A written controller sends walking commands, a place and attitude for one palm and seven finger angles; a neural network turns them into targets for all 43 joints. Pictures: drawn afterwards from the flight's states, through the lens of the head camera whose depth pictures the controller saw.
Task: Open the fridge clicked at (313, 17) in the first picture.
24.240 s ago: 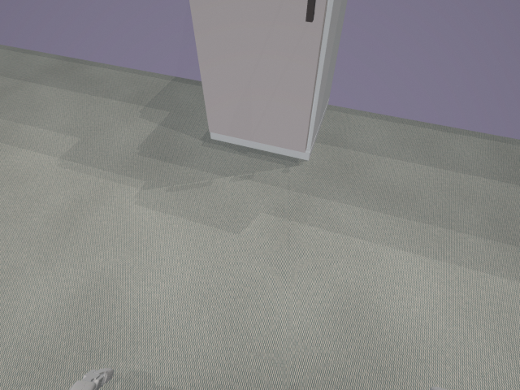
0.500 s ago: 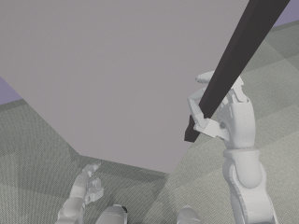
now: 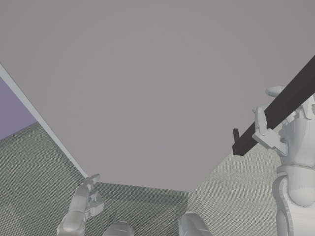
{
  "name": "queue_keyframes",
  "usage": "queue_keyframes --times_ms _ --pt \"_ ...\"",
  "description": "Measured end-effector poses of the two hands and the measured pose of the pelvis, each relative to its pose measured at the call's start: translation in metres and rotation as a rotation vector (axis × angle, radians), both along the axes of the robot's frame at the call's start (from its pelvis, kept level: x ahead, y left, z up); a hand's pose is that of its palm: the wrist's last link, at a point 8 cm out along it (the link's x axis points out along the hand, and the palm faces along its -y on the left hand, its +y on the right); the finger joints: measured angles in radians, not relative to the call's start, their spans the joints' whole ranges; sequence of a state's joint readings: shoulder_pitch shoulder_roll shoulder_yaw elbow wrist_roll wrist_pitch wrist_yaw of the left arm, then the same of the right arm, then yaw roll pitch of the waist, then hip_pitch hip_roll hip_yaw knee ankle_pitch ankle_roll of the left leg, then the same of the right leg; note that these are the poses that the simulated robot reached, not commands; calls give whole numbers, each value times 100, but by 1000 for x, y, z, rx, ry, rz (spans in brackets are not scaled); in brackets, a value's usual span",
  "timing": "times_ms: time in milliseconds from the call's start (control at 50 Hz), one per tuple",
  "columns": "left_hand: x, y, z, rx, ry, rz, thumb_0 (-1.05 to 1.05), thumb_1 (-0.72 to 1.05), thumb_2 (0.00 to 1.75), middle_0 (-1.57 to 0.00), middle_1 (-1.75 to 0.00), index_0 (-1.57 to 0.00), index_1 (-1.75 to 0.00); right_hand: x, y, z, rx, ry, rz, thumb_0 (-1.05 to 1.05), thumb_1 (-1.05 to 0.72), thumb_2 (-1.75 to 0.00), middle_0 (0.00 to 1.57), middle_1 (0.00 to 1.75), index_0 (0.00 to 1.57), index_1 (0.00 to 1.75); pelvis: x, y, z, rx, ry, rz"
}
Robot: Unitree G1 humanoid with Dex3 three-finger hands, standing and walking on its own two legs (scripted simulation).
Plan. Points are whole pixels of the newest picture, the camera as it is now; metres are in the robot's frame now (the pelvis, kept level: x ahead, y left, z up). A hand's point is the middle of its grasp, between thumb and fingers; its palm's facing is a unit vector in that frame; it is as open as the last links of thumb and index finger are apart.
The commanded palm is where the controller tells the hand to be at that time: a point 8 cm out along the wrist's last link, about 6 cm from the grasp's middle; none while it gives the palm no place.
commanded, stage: walk backward, drawing the door open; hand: right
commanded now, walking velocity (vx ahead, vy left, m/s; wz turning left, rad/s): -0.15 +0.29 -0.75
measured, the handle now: (276, 98) +0.35 -0.18 +0.21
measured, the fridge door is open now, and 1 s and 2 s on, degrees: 45 71 68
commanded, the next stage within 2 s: stop walking and hold the door back in 0.52 s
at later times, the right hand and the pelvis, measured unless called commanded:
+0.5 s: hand (249, 230) +0.14 -0.10 +0.18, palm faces +0.49 +0.85 -0.21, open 6.7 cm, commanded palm +0.08 -0.13 +0.18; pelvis -0.07 +0.16 +0.02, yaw -20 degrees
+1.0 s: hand out of the picture +0.09 -0.07 +0.18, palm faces +0.66 +0.73 -0.18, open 6.2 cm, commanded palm +0.06 -0.11 +0.17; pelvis -0.14 +0.27 +0.01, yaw -34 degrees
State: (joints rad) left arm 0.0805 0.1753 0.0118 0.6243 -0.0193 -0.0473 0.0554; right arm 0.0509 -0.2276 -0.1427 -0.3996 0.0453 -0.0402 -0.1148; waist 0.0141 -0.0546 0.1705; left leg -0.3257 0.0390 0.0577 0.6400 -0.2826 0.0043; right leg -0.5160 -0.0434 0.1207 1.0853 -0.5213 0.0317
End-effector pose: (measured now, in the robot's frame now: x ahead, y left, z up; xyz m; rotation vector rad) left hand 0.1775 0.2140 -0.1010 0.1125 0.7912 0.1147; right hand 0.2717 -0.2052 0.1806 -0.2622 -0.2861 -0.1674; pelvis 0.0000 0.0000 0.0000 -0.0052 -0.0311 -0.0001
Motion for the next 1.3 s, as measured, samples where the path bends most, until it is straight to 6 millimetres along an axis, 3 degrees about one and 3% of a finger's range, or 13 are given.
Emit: queue_keyframes --times_ms 100,180,240,400,500,600,720,800,900,980,1100,1200,1300 --pt "-14 40 15 88 42 -42 2 91 90 -20 -30 -20 -30 -36 10 1 18 13 -66 -4 -63 -83 46 140 21 140 -12 30 11 -28 16 -94" --pt "-17 59 23 165 47 -107 2 91 90 -20 -30 -20 -30 -66 17 -1 45 -17 -83 -3 -62 -83 46 140 23 139 -23 49 8 -9 39 -164" --pt "-17 66 26 196 8 -138 2 91 90 -20 -30 -20 -30 -88 24 -5 65 -76 -80 -4 -60 -83 46 140 24 139 -35 61 -2 -4 39 -193" --pt "-27 61 42 102 0 -313 2 91 90 -20 -30 -20 -30 -146 48 0 44 -25 -196 -2 -59 -79 46 140 27 140 -60 117 20 69 -12 -291" --pt "-22 76 36 32 -24 -390 2 90 90 -21 -30 -21 -30 -181 71 2 26 -2 -317 -2 -60 -80 46 140 25 139 -66 161 18 86 -9 -341" --pt "-5 110 16 3 -55 -455 1 90 90 -21 -30 -21 -30 -215 98 0 -26 -26 -481 -6 -61 -83 46 140 22 136 -69 212 -2 48 6 -394" --pt "-1 159 19 129 0 -483 2 91 90 -21 -30 -20 -30 -249 121 2 -24 -12 -534 -6 -59 -82 46 140 26 137 -81 239 8 8 -1 -497" --pt "-2 174 28 212 1 -537 2 91 90 -20 -30 -20 -30 -251 122 1 -5 -49 -534 -7 -55 -83 46 140 33 139 -91 252 10 -5 8 -551" --pt "-10 175 39 242 -66 -574 2 91 90 -20 -30 -20 -30 -241 117 -1 49 -101 -512 -5 -57 -85 46 140 38 140 -116 262 2 -7 6 -568" --pt "-33 166 40 169 -78 -585 2 91 90 -20 -30 -20 -30 -232 112 3 62 -42 -533 -4 -59 -84 46 140 37 140 -135 271 9 23 -23 -579" --pt "-81 165 17 86 46 -633 1 91 90 -20 -30 -20 -30 -217 105 12 68 69 -560 -4 -61 -80 46 140 37 140 -145 289 13 39 -23 -590" --pt "-103 186 -13 74 141 -631 1 90 90 -21 -30 -21 -30 -206 100 13 67 98 -604 -6 -61 -79 46 140 39 140 -143 304 0 20 -20 -576" --pt "-111 226 -16 140 193 -554 2 90 90 -21 -30 -21 -30 -196 95 14 85 125 -607 -7 -62 -78 46 140 41 140 -146 300 6 -6 -24 -579"
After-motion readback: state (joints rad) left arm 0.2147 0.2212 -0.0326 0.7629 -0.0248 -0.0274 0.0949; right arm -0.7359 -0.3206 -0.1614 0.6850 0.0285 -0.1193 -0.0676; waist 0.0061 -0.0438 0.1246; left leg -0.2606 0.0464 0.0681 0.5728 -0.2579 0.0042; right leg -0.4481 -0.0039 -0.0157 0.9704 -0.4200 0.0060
